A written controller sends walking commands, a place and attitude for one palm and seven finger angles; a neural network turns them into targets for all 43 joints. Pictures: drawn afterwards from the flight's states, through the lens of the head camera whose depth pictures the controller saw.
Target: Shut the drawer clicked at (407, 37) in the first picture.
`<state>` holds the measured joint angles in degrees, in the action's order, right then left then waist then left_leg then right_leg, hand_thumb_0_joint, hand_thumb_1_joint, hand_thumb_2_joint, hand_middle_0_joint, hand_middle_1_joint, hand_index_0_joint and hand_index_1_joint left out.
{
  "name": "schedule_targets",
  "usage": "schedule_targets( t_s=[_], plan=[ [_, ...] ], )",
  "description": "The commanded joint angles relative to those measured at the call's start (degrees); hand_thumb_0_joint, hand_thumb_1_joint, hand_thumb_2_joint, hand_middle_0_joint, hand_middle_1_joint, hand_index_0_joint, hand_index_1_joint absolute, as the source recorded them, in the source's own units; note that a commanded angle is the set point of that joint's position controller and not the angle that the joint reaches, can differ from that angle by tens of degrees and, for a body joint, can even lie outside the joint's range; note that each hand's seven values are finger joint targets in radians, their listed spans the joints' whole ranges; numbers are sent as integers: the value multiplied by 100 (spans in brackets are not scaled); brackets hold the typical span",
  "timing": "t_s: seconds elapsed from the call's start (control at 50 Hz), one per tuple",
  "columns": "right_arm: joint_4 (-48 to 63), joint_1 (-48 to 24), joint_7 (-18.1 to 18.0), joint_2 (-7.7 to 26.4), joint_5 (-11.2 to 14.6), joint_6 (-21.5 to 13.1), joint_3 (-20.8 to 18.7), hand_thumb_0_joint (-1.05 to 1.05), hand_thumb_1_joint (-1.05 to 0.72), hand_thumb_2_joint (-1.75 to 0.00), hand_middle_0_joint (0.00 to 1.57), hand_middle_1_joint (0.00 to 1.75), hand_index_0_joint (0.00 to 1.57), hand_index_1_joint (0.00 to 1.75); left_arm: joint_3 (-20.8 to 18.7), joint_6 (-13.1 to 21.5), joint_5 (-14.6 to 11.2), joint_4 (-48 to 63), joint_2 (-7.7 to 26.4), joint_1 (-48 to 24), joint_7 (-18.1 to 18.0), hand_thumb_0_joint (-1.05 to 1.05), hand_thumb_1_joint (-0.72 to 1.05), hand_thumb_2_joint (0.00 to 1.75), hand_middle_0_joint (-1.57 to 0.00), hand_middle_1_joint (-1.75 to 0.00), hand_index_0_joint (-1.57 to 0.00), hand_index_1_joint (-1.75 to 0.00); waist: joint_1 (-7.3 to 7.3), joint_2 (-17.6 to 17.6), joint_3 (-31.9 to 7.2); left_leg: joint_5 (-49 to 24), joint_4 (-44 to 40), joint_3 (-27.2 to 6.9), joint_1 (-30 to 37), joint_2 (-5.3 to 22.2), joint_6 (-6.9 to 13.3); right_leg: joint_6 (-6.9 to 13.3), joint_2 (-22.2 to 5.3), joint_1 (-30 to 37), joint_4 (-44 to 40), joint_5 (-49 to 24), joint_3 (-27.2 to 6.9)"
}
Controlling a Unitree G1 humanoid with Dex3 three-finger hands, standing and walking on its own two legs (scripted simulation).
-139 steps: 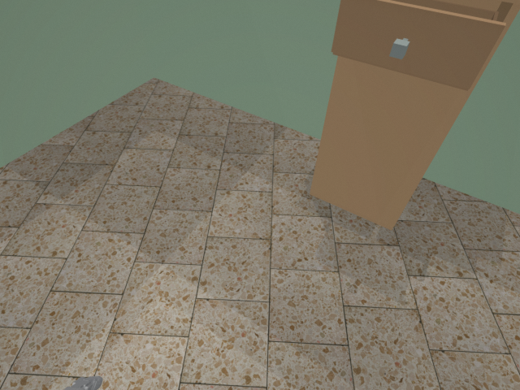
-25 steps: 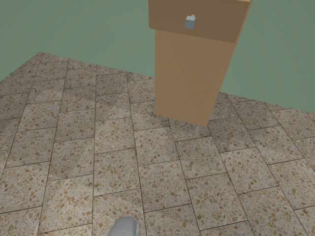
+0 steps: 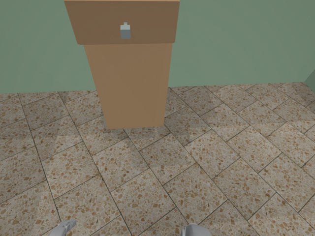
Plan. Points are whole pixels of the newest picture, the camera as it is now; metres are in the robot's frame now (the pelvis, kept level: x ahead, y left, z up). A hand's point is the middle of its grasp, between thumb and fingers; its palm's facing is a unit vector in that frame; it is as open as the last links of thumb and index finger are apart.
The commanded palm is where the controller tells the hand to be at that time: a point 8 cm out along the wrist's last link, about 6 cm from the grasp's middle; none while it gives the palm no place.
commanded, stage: walk to a spot facing it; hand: left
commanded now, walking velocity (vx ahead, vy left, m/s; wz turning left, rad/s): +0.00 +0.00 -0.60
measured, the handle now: (125, 29) +0.75 +0.15 +0.13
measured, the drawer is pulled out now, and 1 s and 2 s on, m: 0.16 0.16 0.16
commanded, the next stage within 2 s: turn to face it in 0.08 s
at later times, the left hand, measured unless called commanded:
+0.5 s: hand (102, 232) +0.16 +0.17 -0.19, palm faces -0.08 -0.99 -0.13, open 7.4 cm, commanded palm none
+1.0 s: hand out of the picture +0.03 +0.19 -0.17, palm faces +0.12 -0.97 -0.23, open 7.4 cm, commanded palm none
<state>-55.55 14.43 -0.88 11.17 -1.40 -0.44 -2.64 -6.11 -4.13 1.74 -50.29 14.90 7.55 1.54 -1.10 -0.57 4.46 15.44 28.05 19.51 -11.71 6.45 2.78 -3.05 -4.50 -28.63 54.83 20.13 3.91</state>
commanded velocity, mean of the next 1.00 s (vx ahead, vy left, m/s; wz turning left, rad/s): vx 0.02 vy -0.01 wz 0.18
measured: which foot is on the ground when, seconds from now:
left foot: down 0.00-0.14, up 0.16-0.42, down 0.44-0.80, up 0.82-1.00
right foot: up 0.00-0.12, down 0.14-0.46, up 0.48-0.78, down 0.80-1.00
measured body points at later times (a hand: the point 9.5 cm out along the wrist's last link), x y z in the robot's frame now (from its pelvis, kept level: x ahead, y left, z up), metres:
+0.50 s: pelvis +0.05 +0.01 -0.01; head +0.05 +0.04 +0.44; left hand +0.16 +0.22 -0.17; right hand +0.03 -0.22 -0.15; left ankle +0.07 +0.11 -0.74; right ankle +0.02 -0.13 -0.73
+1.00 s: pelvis +0.02 +0.00 +0.00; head +0.04 +0.00 +0.45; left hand +0.02 +0.24 -0.15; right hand +0.10 -0.25 -0.15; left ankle +0.01 +0.12 -0.70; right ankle +0.02 -0.13 -0.74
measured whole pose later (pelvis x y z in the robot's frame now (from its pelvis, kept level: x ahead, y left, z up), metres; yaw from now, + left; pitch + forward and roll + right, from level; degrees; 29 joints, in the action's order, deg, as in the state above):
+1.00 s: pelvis +0.02 +0.00 +0.00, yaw +4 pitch -1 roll +0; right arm -57.9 10.5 0.3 12.9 -0.7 3.8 -4.0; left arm -1.9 -0.7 1.9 -58.5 9.3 15.4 -1.6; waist 0.8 0.7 2.7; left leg 26.0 51.6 2.4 -22.9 0.9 -1.9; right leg -1.0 -4.8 -11.8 29.5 16.5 6.6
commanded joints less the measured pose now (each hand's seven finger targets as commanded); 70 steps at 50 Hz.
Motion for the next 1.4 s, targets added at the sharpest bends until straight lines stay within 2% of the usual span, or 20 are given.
schedule_targets(
  t_s=[0.0,0.08,0.1,0.12,0.14,0.18,0.24,0.38,0.42,0.46,0.72,0.76,0.8,0.82,0.94,1.04,1.08,1.1,1.22,1.38],
  plan=[
    [242,303,-13,1056,-33,-101,-288,0,-90,-90,20,30,20,30,103,140,-2,531,50,-263,16,0,90,90,-20,-30,-20,-30,-157,851,-479,-2384,-698,-953,523,1709,449,97,64,265,-843,189,133],
    [288,311,37,1177,-11,-39,-310,0,-90,-90,20,30,20,30,74,266,-19,444,262,177,-42,0,90,90,-20,-30,-20,-30,143,623,-766,-2320,544,-461,126,1576,-53,339,231,1633,-2372,-628,265],
    [368,464,93,980,47,-9,-269,0,-90,-90,20,30,20,30,10,358,20,338,748,591,-112,0,90,90,-20,-30,-20,-30,337,-449,-1115,-1526,1835,-192,-882,1245,-422,671,-481,2897,-2970,-1721,-656],
    [698,173,101,579,42,17,-127,0,-90,-90,20,30,20,30,-133,412,-7,238,1391,1089,-206,0,90,90,-20,-30,-20,-30,544,-1697,-1181,1888,3363,-377,-2452,284,-773,1390,-1962,3444,-3183,-4416,-2739],
    [800,-99,3,683,59,81,-136,0,-90,-90,20,30,20,30,-119,372,-109,189,1469,1228,-257,0,90,90,-20,-30,-20,-30,621,-904,-1187,2237,3911,-1339,-2506,230,-756,1756,-2066,3153,-3034,-5167,-2467],
    [650,-87,-48,667,50,143,-117,0,-90,-90,20,30,20,30,-68,369,-78,269,1123,615,-311,0,90,90,-20,-30,-20,-30,343,-1156,-1175,1616,4205,-1743,-2577,220,-742,1538,-1517,2911,-3105,-4155,-1986],
    [234,415,-32,549,11,230,-78,0,-90,-90,20,30,20,30,114,388,-47,319,663,-1,-323,0,90,90,-20,-30,-20,-30,-85,-698,-893,803,3766,-1652,-1815,90,-733,1221,-962,1876,-3249,-3444,-974],
    [-204,808,-9,250,60,69,72,0,-90,-90,20,30,20,30,281,381,-117,-201,370,138,-312,0,90,90,-20,-30,-20,-30,-115,-528,-578,-526,82,-1478,175,-223,-539,763,-610,1131,-2986,-1345,-449],
    [-153,731,-1,802,11,-7,5,0,-90,-90,20,30,20,30,318,271,-153,-240,-40,491,-293,0,90,90,-20,-30,-20,-30,100,1167,-299,-1314,-752,-2909,-284,788,-64,215,-4,1014,-2275,67,-22],
    [-124,439,-79,897,-22,-25,-47,0,-90,-90,20,30,20,30,306,248,-117,-298,-30,283,-311,0,90,90,-20,-30,-20,-30,22,1812,21,-1164,-1552,-3845,-703,1134,466,103,232,882,-1110,839,5],
    [-87,12,-32,915,41,123,-230,0,-90,-90,20,30,20,30,294,356,-129,-650,-137,1015,-333,0,90,90,-20,-30,-20,-30,165,733,-898,-1881,-675,-3120,-4,497,457,115,306,1729,-2680,-409,-75],
    [-5,-61,34,567,117,135,-183,0,-90,-90,20,30,20,30,248,431,-59,-690,275,1151,-393,0,90,90,-20,-30,-20,-30,204,-244,-708,-481,85,-2587,-1067,-121,-57,336,-595,2469,-3748,-772,-971],
    [262,-370,79,436,64,246,-173,0,-90,-90,20,30,20,30,160,414,-23,-503,769,966,-393,0,90,90,-20,-30,-20,-30,287,-1301,-315,1327,1648,-1933,-1467,-711,-368,1222,-1975,1647,-4235,-776,-2036],
    [234,-481,77,489,30,313,-210,0,-90,-90,20,30,20,30,153,427,-19,-485,686,865,-405,0,90,90,-20,-30,-20,-30,251,-1412,-161,1401,2364,-2072,-1577,-613,-356,1278,-1813,1423,-4176,-1064,-1883],
    [144,-523,112,308,84,287,-139,0,-90,-90,20,30,20,30,200,449,43,-501,551,912,-388,0,90,90,-20,-30,-20,-30,229,-978,-146,1184,2340,-1665,-1283,-487,-507,1139,-1325,1698,-3499,-2777,-674],
    [-165,255,80,313,9,39,-39,0,-90,-90,20,30,20,30,268,426,-56,-751,391,984,-278,0,90,90,-20,-30,-20,-30,-26,-555,-442,147,-333,-1442,763,-460,-386,574,-716,870,-3157,480,-358],
    [-267,822,29,1237,-82,-13,-233,0,-90,-90,20,30,20,30,374,428,-64,-552,-171,879,-189,0,90,90,-20,-30,-20,-30,-306,1731,-218,1936,-1714,-4107,1016,1487,399,149,179,-497,-1172,1220,488],
    [-285,994,-1,1390,-95,-14,-293,0,-90,-90,20,30,20,30,329,381,16,-395,27,453,-189,0,90,90,-20,-30,-20,-30,-455,1742,142,2679,-2163,-4731,513,1836,661,223,113,-783,-175,1290,71],
    [-241,484,-117,618,-16,-234,-117,0,-90,-90,20,30,20,30,247,397,14,-838,-119,929,-8,0,90,90,-20,-30,-20,-30,43,805,206,457,-1998,-2696,275,983,415,126,-122,-522,583,-437,-273],
    [-617,1203,-141,668,-64,-264,-185,0,-90,-90,20,30,20,30,252,390,-7,-575,-213,-35,66,0,90,90,-20,-30,-20,-30,-256,837,294,-493,-1831,-2361,859,1219,542,55,-248,-614,-936,-464,-54]
  ],
)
